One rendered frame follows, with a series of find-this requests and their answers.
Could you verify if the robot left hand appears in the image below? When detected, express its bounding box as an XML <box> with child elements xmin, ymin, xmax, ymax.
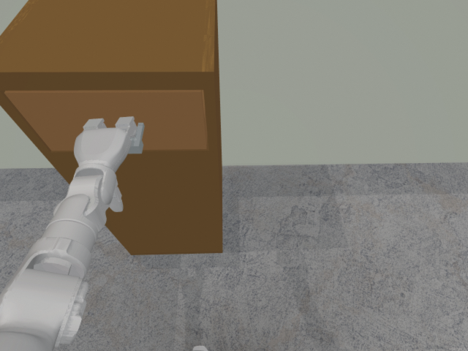
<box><xmin>74</xmin><ymin>116</ymin><xmax>137</xmax><ymax>212</ymax></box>

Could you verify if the drawer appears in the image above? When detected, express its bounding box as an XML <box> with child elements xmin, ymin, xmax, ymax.
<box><xmin>4</xmin><ymin>90</ymin><xmax>207</xmax><ymax>151</ymax></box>

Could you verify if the robot left upper arm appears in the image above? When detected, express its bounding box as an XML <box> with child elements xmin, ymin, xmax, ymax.
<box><xmin>0</xmin><ymin>268</ymin><xmax>89</xmax><ymax>351</ymax></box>

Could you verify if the handle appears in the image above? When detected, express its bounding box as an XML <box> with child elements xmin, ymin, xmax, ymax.
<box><xmin>128</xmin><ymin>123</ymin><xmax>145</xmax><ymax>154</ymax></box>

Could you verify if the left robot forearm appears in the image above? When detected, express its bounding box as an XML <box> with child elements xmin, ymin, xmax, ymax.
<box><xmin>0</xmin><ymin>163</ymin><xmax>116</xmax><ymax>314</ymax></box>

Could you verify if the cabinet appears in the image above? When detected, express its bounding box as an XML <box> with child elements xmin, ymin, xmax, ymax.
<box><xmin>0</xmin><ymin>0</ymin><xmax>223</xmax><ymax>255</ymax></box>

